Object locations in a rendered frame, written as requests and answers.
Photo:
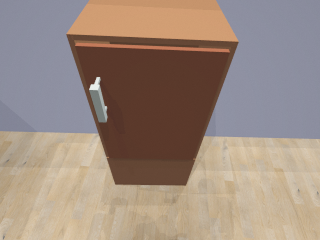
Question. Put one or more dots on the handle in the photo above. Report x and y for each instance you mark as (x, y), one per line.
(98, 102)

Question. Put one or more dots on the cupboard door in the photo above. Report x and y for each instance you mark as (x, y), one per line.
(158, 98)

